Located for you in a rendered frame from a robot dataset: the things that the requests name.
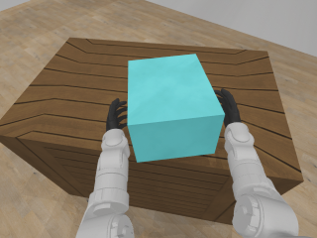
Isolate robot left hand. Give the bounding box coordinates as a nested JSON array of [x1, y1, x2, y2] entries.
[[106, 98, 128, 132]]

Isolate right robot forearm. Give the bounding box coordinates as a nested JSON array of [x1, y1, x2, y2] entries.
[[224, 122, 299, 236]]

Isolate robot left upper arm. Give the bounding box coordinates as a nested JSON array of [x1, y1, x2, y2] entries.
[[76, 212, 135, 238]]

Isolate left robot forearm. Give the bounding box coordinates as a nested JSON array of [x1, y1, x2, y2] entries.
[[75, 129, 131, 238]]

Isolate pedestal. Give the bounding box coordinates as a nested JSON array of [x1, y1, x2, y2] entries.
[[0, 38, 304, 225]]

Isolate robot right hand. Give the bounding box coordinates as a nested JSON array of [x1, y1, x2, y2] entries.
[[214, 88, 242, 128]]

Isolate robot right upper arm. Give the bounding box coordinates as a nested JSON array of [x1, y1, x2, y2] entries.
[[232, 193, 313, 238]]

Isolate carton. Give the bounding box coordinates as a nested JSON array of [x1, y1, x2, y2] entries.
[[127, 54, 225, 163]]

